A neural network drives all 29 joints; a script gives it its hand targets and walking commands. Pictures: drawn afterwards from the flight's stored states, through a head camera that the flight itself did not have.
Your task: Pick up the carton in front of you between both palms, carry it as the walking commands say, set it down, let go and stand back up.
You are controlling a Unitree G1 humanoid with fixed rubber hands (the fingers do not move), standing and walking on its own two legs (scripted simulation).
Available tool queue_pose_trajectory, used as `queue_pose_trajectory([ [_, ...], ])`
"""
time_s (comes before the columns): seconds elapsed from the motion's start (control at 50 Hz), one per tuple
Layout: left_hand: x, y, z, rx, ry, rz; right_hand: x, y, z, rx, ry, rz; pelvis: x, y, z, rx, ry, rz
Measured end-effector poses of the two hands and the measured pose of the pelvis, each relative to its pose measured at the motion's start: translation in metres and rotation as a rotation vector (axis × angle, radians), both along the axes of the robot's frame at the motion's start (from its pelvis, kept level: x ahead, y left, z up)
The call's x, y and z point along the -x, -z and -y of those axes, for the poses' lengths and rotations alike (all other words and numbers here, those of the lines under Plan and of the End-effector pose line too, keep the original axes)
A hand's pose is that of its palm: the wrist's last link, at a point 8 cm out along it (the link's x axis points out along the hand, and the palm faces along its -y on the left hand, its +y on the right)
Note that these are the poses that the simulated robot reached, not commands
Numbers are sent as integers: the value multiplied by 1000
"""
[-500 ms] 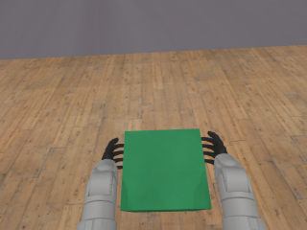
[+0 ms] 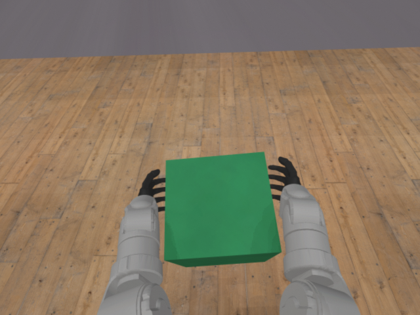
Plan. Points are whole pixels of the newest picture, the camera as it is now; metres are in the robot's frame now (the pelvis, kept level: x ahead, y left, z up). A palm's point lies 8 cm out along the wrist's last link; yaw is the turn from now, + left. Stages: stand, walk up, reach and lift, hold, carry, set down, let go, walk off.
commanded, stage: set down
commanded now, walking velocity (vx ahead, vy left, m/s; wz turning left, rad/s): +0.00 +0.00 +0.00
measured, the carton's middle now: (220, 216) +0.35 +0.00 -0.07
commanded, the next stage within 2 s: none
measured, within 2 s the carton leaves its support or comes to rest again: neither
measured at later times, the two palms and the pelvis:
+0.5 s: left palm (168, 222) +0.40 +0.15 -0.18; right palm (272, 227) +0.36 -0.14 -0.17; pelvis -0.03 +0.03 -0.11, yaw -1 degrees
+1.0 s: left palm (180, 232) +0.44 +0.13 -0.34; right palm (267, 244) +0.37 -0.15 -0.32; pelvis -0.05 +0.03 -0.24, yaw -1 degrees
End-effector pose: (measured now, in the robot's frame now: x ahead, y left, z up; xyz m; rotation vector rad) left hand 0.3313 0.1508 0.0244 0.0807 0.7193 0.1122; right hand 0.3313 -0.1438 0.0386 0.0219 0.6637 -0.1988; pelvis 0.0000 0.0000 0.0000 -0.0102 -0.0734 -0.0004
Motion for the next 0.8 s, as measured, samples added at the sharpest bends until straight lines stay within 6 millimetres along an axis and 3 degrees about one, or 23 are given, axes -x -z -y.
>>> queue_pose_trajectory([
  [0.1, -16, 39, 4, -19, 48, -25, -7, 41, 3, 23, 26, -25, 5, 9, -2, 1, 5, -128],
  [0.22, -23, 113, 9, -18, 99, -31, -2, 113, 7, 43, 85, -30, 16, 28, -10, -9, 24, -335],
  [0.32, -32, 165, 7, 7, 80, 2, -5, 163, 2, 28, 139, 9, 23, 57, -18, -16, 29, -512],
  [0.54, -69, 218, 5, 47, 70, 34, -26, 215, -1, -5, 177, 55, 30, 121, -33, -6, 20, -712],
  [0.8, -89, 297, 16, 16, 130, -8, -37, 292, 8, 8, 204, 13, 40, 185, -34, -11, 25, -835],
])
